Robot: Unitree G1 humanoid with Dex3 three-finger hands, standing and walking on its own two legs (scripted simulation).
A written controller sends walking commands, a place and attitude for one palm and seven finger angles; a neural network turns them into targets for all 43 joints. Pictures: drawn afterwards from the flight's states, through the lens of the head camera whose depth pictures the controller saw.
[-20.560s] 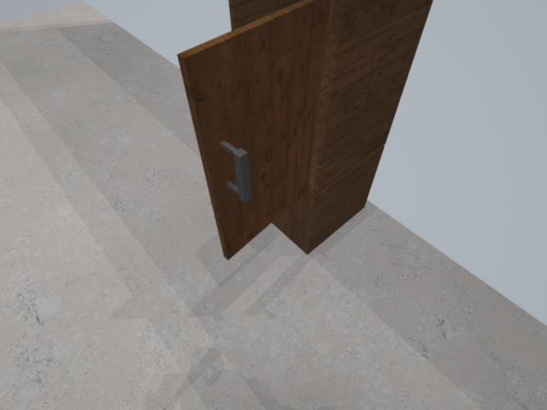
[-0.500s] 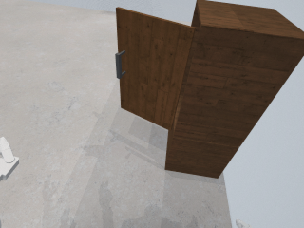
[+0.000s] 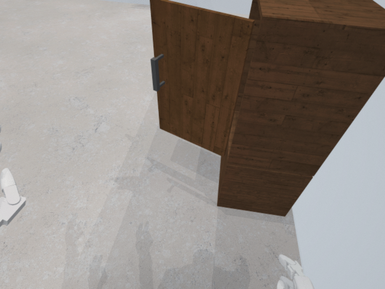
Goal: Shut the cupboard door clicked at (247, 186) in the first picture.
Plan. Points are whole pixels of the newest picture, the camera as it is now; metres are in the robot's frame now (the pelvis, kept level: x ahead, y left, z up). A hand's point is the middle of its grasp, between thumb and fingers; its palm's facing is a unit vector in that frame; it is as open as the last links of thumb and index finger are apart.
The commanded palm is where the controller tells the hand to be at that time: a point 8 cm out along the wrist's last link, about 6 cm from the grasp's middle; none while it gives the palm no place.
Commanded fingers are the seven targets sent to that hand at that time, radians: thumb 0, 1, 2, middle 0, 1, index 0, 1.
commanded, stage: stop stepping back and stand still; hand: left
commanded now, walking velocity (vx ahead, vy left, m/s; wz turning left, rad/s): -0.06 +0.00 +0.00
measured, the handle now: (158, 72) +0.88 +0.17 +0.00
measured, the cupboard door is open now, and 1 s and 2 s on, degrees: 68 68 68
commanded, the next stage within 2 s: let the arm hang, fingers relaxed in 0.24 s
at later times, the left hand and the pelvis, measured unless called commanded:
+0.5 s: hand (77, 272) +0.17 +0.24 -0.05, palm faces +0.09 -0.91 -0.41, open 7.4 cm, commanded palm none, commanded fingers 0.00 0.90 0.90 -0.20 -0.30 -0.20 -0.30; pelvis -0.02 +0.00 -0.01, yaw +2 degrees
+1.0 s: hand out of the picture -0.09 +0.19 -0.17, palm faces +0.05 -0.97 -0.22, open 7.3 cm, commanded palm none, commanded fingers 0.00 0.90 0.90 -0.20 -0.30 -0.20 -0.30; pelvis -0.02 +0.01 +0.01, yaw +1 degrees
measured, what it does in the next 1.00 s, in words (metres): stands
